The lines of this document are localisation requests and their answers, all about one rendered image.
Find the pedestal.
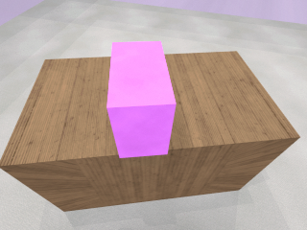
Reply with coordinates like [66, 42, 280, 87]
[0, 51, 300, 212]

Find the carton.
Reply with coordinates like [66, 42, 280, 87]
[106, 41, 177, 158]

